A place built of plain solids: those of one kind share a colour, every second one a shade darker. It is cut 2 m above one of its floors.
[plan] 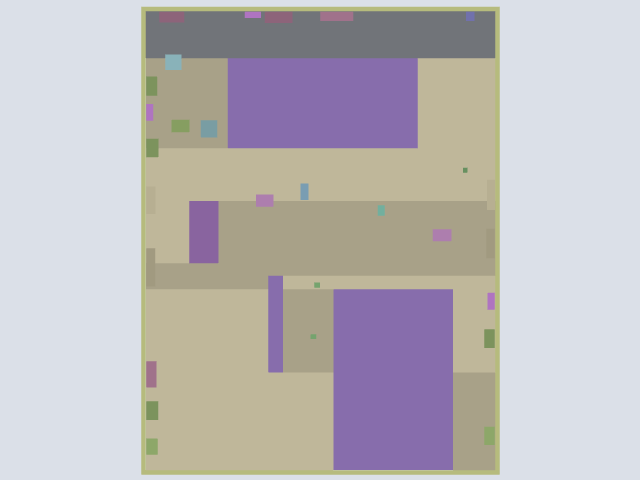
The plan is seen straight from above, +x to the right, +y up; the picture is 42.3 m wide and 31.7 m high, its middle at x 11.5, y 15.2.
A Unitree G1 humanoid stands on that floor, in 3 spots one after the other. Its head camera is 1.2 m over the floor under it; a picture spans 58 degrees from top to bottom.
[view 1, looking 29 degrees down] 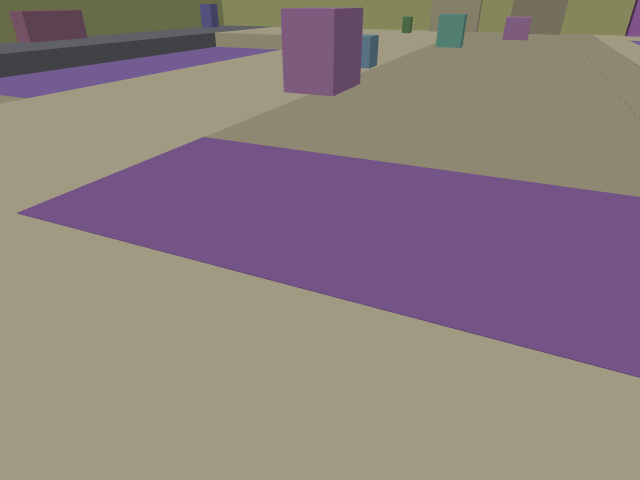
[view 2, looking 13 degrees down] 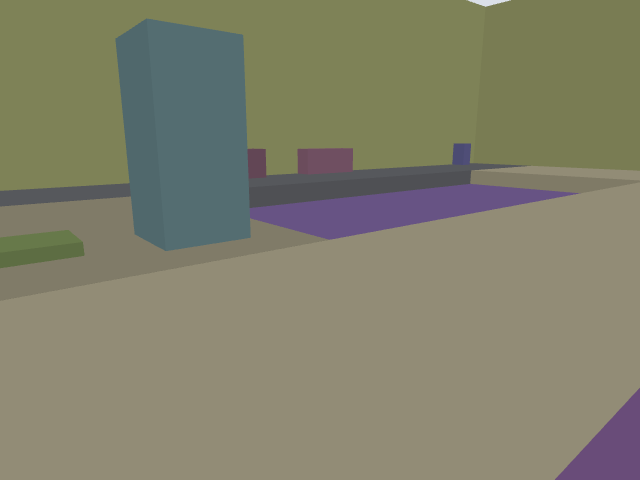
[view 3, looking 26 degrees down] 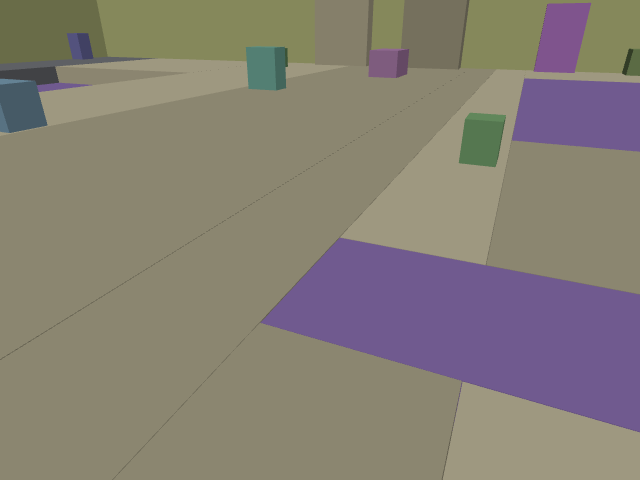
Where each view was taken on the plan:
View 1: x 1.36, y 14.98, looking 24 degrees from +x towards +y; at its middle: bay_cover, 2.47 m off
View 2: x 2.03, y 17.28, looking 51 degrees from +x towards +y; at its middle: floor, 5.34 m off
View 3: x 6.73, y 11.94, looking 24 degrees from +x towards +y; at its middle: floor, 2.74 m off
